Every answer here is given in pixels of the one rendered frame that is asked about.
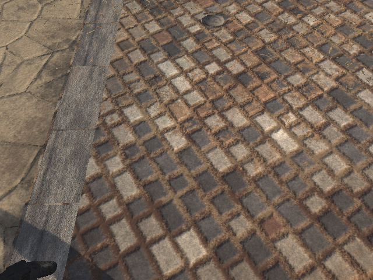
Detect left robot hand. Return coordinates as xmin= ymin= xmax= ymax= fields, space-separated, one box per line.
xmin=0 ymin=260 xmax=57 ymax=280

